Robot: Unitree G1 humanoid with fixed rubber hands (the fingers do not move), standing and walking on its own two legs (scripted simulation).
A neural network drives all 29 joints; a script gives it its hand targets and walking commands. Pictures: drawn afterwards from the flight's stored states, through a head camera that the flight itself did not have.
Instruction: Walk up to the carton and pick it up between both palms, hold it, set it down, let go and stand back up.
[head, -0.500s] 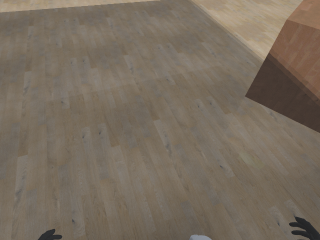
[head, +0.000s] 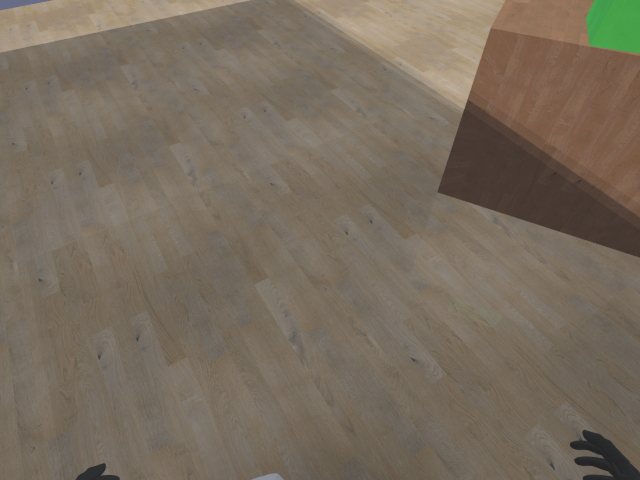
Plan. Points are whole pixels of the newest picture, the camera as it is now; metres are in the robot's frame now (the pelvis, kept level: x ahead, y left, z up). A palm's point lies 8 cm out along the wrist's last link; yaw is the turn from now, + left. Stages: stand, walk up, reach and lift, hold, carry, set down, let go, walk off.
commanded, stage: walk up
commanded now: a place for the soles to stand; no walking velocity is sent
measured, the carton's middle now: out of the picture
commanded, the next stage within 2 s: none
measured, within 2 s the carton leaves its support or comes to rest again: neither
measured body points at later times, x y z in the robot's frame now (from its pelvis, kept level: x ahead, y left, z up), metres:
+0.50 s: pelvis +0.19 -0.06 -0.01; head +0.21 -0.04 +0.43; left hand +0.33 +0.25 -0.12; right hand +0.25 -0.43 -0.09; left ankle +0.08 +0.09 -0.70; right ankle +0.24 -0.20 -0.73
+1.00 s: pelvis +0.35 -0.09 +0.02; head +0.39 -0.04 +0.46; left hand +0.54 +0.19 -0.12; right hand +0.33 -0.45 -0.03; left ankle +0.37 +0.01 -0.73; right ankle +0.32 -0.28 -0.66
